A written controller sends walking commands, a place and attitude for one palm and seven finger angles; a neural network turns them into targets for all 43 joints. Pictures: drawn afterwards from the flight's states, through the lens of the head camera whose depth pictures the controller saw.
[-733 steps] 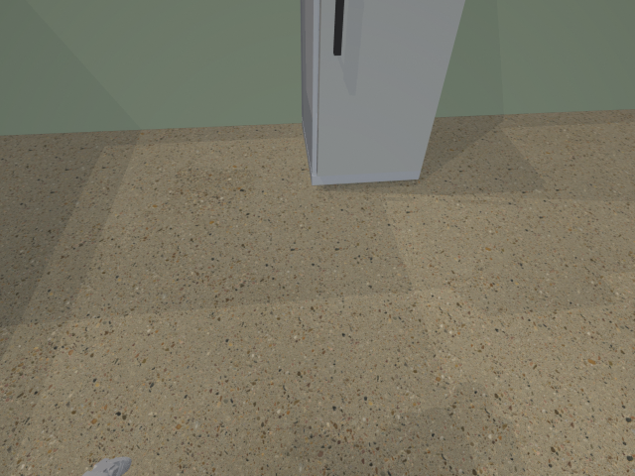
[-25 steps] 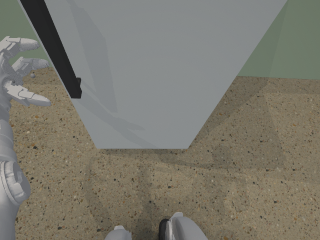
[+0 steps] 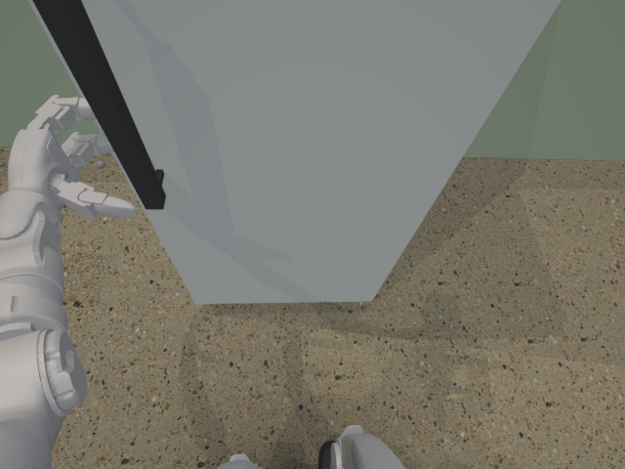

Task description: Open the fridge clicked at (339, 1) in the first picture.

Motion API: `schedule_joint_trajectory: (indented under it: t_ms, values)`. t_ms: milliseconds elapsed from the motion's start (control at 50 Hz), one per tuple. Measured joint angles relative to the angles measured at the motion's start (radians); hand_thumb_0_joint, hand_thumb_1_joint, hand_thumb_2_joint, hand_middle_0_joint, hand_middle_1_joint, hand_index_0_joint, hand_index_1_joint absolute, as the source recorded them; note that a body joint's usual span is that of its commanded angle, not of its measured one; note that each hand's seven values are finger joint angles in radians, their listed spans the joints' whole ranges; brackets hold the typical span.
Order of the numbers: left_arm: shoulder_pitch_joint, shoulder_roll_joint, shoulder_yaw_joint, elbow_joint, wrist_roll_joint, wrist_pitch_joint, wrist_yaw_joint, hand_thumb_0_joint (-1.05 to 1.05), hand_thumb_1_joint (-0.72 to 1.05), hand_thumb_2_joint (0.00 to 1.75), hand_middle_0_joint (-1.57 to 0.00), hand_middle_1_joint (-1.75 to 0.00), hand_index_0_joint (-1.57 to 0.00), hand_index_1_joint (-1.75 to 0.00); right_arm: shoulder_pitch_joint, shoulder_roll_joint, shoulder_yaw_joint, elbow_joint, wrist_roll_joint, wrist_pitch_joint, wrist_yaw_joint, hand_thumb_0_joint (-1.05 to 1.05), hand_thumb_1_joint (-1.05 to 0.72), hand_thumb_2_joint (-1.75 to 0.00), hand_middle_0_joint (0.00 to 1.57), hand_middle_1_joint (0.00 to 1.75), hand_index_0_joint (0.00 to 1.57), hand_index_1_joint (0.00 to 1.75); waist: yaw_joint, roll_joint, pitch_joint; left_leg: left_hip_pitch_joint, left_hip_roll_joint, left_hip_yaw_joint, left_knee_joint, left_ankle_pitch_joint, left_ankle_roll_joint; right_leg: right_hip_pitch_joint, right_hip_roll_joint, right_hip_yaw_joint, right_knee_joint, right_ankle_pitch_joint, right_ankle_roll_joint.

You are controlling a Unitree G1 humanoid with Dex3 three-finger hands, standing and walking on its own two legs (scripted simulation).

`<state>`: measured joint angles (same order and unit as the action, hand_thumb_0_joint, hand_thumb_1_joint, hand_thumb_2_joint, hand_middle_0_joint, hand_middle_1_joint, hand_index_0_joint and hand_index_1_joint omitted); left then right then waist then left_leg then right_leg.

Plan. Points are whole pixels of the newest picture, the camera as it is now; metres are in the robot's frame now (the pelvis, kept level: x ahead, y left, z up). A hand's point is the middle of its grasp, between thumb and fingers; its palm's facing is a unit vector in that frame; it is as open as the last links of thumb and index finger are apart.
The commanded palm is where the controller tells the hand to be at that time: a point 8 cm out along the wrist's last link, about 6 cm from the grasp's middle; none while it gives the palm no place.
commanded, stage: feel for the door with the fingertips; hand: left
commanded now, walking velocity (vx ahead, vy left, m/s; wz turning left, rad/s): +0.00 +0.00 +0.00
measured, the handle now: (117, 101) +0.52 +0.21 +0.14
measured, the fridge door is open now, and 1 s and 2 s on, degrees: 0 0 0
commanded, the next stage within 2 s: slide the fingers in behind the handle in 0.36 s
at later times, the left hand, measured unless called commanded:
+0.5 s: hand (92, 159) +0.48 +0.25 +0.09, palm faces -0.01 -1.00 -0.01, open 13.7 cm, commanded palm +0.46 +0.28 +0.09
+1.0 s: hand (108, 165) +0.47 +0.23 +0.08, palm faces -0.02 -1.00 -0.01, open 13.9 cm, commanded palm +0.44 +0.27 +0.09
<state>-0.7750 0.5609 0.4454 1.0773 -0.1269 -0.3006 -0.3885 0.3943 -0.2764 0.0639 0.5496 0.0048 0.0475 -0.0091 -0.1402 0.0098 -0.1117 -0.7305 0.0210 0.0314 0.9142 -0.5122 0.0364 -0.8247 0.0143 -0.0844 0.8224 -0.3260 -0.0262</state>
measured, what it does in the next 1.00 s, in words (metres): stands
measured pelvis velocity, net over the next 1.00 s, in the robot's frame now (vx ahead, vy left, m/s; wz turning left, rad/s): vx -0.01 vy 0.00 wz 0.00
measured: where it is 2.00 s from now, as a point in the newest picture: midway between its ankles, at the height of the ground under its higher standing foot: outside the picture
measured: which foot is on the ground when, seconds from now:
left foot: down 0.00-1.00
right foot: down 0.00-1.00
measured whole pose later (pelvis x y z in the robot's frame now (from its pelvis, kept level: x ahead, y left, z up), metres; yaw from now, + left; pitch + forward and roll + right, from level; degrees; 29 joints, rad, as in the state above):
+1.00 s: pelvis -0.01 +0.00 +0.00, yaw +0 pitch +19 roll -2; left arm -0.79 0.54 0.42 1.08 -0.14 -0.33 -0.38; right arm 0.41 -0.28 0.06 0.56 0.00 0.05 -0.01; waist -0.14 0.01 -0.11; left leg -0.75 0.02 0.03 0.92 -0.50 0.04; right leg -0.84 0.01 -0.08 0.82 -0.31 -0.02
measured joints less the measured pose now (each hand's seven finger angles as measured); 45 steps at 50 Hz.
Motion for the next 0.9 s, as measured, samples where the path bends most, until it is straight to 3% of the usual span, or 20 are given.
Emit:
schedule_joint_trajectory:
  t_ms: [140, 600, 900]
  values:
    - [-0.027, 0.012, -0.011, 0.026, -0.027, -0.022, -0.033, -0.01, -0.49, 0.30, -0.30, -1.20, -0.31, -1.21, 0.003, -0.009, -0.002, 0.023, 0.001, 0.002, -0.004, 0.00, -0.91, -0.90, 0.21, 0.30, 0.20, 0.30, 0.012, -0.001, 0.003, -0.003, -0.002, -0.006, 0.001, 0.003, -0.001, 0.000, -0.002, -0.005, -0.001, 0.002, 0.000]
    - [-0.116, 0.068, -0.017, 0.104, -0.001, -0.019, -0.034, -0.01, -0.50, 0.30, -0.32, -1.22, -0.35, -1.25, 0.027, -0.014, 0.005, 0.047, -0.008, -0.006, -0.010, 0.00, -0.91, -0.90, 0.21, 0.30, 0.20, 0.30, -0.017, -0.005, 0.015, -0.062, -0.002, -0.022, 0.030, 0.012, -0.002, -0.042, -0.004, -0.021, 0.005, 0.017, -0.004]
    - [-0.040, 0.006, -0.021, 0.047, -0.016, -0.017, -0.021, -0.01, -0.50, 0.30, -0.31, -1.20, -0.31, -1.21, 0.023, -0.010, 0.001, 0.017, -0.002, 0.005, 0.001, 0.00, -0.91, -0.90, 0.21, 0.30, 0.20, 0.30, -0.008, 0.000, -0.002, -0.019, -0.002, -0.002, 0.008, 0.008, 0.003, -0.014, -0.001, 0.000, -0.003, 0.013, 0.002]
